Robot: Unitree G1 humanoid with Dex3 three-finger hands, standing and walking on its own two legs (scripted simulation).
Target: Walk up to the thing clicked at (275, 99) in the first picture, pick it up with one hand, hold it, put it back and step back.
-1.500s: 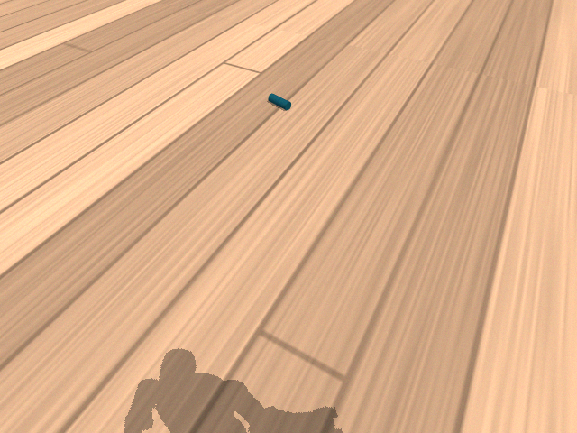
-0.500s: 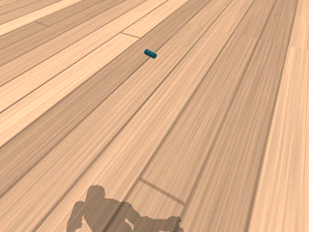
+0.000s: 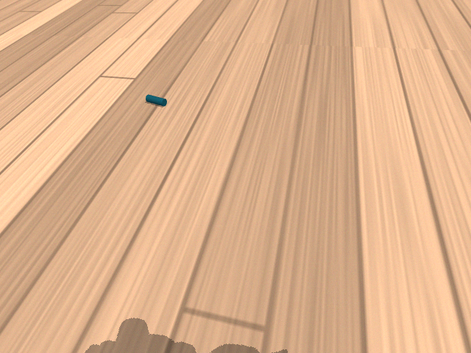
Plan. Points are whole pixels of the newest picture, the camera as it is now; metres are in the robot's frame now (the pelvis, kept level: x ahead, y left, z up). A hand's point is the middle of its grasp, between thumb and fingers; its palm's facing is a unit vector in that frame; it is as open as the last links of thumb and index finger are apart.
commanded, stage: walk up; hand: left
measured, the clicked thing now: (156, 100) +1.97 +0.61 -0.73
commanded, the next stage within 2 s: none
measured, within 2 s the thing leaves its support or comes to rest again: neither
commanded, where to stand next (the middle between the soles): +1.50 +0.59 m, yaw -30 degrees
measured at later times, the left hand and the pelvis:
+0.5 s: hand (88, 265) +0.37 +0.37 -0.15, palm faces -0.21 -0.86 -0.47, open 7.4 cm; pelvis +0.27 +0.07 -0.01, yaw -10 degrees
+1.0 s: hand (110, 162) +0.66 +0.37 -0.10, palm faces -0.23 -0.82 -0.53, open 7.4 cm; pelvis +0.52 +0.10 +0.00, yaw -16 degrees
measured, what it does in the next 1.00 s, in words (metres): walks ahead, turning right: left foot, then right foot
